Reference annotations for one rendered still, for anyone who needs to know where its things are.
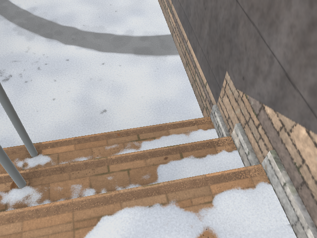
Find stairs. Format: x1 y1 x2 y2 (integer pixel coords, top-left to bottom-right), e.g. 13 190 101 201
0 116 245 212

